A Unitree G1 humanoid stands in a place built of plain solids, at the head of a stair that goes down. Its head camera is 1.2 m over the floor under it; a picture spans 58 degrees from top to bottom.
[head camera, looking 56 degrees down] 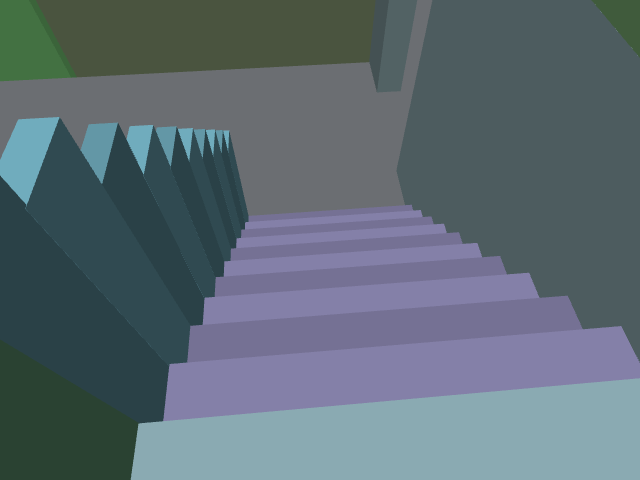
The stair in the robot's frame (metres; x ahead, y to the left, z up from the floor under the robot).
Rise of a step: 0.20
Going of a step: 0.22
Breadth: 1.53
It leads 5 degrees to the left of straight ahead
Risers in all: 11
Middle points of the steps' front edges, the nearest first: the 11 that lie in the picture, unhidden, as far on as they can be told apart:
0.30 -0.29 0.00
0.52 -0.27 -0.20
0.74 -0.25 -0.40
0.96 -0.23 -0.60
1.18 -0.21 -0.80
1.40 -0.20 -1.00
1.62 -0.18 -1.20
1.84 -0.16 -1.40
2.06 -0.14 -1.60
2.27 -0.12 -1.80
2.49 -0.10 -2.00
